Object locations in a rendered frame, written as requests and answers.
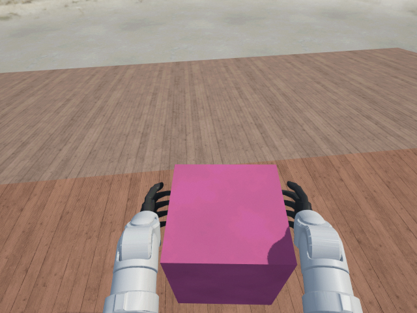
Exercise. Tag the robot left hand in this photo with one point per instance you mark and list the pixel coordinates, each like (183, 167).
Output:
(151, 204)

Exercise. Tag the robot right hand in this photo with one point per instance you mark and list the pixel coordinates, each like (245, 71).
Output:
(300, 202)

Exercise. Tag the carton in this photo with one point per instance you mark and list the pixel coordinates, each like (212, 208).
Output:
(227, 238)

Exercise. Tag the left robot forearm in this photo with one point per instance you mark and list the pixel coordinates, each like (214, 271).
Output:
(133, 288)

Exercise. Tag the right robot forearm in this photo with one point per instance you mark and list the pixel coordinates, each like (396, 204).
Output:
(327, 284)

